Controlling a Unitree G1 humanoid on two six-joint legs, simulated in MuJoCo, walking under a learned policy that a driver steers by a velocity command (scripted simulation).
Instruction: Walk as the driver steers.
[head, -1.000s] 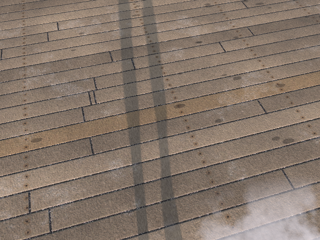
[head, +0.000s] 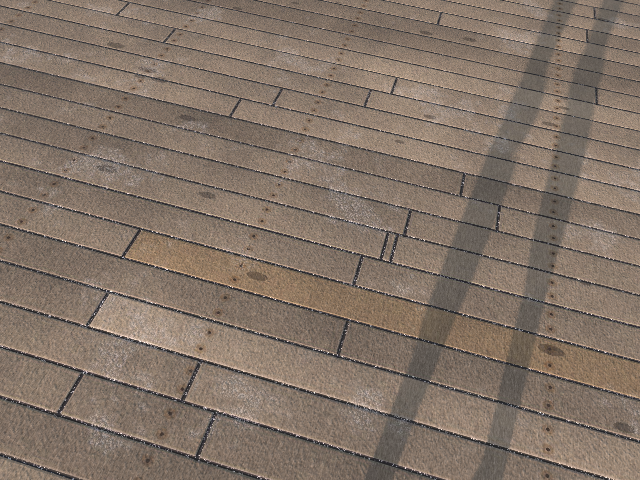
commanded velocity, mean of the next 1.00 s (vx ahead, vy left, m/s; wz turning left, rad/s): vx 0.04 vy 0.00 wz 0.05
